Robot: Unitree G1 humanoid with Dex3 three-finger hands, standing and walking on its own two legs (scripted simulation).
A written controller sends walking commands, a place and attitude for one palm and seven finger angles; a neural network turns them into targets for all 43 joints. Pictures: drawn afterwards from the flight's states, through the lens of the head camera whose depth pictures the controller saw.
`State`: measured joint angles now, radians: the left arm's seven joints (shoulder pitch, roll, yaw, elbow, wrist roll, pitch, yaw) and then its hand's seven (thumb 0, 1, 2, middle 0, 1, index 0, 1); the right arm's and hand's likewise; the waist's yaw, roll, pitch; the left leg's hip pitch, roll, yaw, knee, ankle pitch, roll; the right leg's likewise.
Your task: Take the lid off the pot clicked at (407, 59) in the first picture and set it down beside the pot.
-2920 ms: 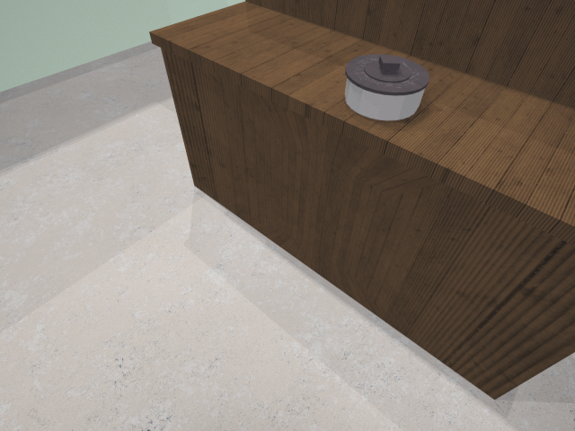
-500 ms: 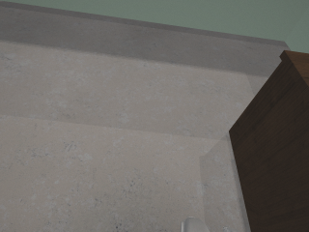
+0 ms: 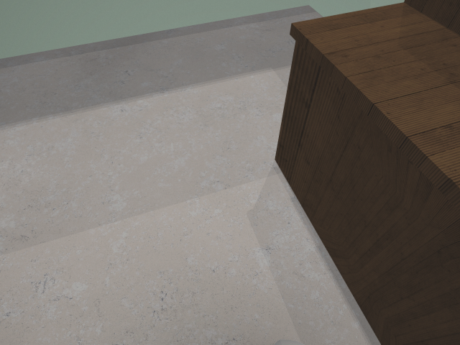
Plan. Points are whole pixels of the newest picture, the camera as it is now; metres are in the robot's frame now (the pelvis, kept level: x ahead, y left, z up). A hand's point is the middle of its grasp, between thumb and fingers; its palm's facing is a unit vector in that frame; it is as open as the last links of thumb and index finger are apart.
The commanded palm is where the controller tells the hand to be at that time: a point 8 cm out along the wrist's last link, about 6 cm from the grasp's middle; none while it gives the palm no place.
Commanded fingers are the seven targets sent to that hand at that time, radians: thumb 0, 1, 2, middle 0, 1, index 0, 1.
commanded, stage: turn to face it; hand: left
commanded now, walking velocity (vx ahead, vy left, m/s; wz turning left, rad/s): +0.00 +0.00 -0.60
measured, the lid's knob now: out of the picture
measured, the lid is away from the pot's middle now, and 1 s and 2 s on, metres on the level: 0.00 0.00 0.00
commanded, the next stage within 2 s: take the last steps up to it in 1.90 s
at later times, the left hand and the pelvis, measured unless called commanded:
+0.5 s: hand out of the picture +0.11 +0.12 -0.14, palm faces -0.19 -0.94 -0.27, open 7.4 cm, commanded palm none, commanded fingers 0.00 0.90 0.90 -0.20 -0.30 -0.20 -0.30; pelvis +0.02 -0.06 +0.01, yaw -17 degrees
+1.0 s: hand (177, 303) +0.22 +0.12 -0.15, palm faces -0.51 -0.82 -0.27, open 7.4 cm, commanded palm none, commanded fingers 0.00 0.90 0.90 -0.20 -0.30 -0.20 -0.30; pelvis +0.03 -0.03 +0.01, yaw -35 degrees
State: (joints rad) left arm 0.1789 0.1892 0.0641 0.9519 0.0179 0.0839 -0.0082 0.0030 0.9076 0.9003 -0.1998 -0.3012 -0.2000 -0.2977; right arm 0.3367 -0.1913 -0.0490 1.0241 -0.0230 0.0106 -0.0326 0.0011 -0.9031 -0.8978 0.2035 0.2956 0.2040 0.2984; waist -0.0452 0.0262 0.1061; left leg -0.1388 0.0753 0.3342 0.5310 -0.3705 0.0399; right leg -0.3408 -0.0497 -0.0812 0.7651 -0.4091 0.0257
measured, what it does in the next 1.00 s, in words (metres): steps on the spot, turning right: right foot, then left foot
